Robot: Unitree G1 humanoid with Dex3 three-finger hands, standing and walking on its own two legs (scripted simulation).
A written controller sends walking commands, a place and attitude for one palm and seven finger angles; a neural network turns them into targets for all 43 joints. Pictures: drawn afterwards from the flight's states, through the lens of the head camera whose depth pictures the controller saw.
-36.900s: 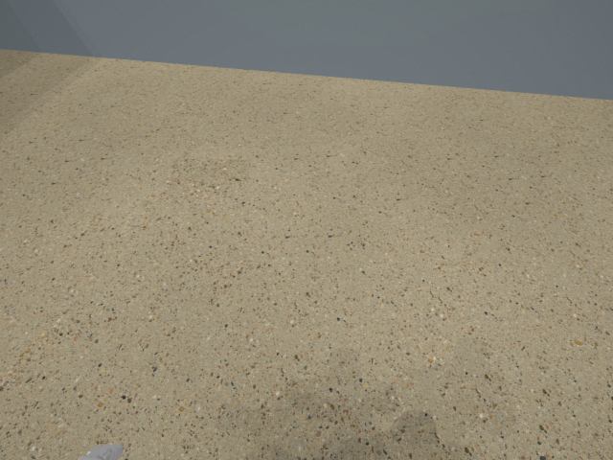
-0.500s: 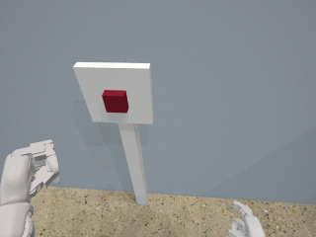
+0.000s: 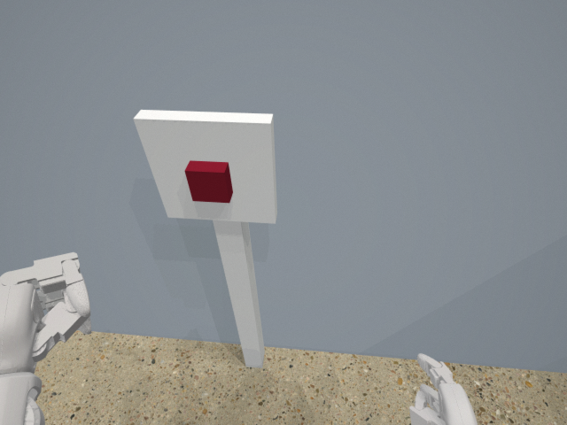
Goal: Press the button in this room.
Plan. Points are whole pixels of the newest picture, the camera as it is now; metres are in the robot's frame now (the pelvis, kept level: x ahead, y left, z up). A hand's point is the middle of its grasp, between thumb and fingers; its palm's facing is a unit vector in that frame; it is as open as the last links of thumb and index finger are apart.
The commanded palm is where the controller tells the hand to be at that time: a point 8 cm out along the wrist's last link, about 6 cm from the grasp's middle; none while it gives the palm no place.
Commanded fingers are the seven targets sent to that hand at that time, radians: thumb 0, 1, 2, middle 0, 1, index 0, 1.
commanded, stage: step back with the hand held close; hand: left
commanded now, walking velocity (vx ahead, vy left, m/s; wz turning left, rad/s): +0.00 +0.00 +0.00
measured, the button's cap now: (210, 180) +0.46 +0.19 +0.11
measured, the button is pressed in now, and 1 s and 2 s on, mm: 0 0 0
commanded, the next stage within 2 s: stop stepping back and stand still in 1.16 s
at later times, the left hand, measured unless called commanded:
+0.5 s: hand (55, 339) +0.14 +0.25 +0.16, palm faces +0.31 -0.82 -0.47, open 3.1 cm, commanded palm +0.08 +0.30 +0.17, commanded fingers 0.00 0.90 0.90 -1.30 -1.50 -1.30 -1.50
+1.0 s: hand out of the picture +0.06 +0.28 +0.16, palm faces +0.41 -0.81 -0.42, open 3.1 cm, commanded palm -0.01 +0.32 +0.17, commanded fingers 0.00 0.90 0.90 -1.30 -1.50 -1.30 -1.50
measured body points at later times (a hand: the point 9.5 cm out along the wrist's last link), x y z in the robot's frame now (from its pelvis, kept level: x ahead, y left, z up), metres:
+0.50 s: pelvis -0.05 +0.02 -0.01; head -0.03 +0.02 +0.44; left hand +0.12 +0.30 +0.18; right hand +0.13 -0.23 -0.08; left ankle +0.00 +0.11 -0.74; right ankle -0.03 -0.12 -0.74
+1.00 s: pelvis -0.14 +0.04 -0.02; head -0.12 +0.06 +0.43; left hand +0.03 +0.32 +0.18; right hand +0.03 -0.20 -0.09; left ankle -0.02 +0.11 -0.74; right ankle -0.10 -0.12 -0.71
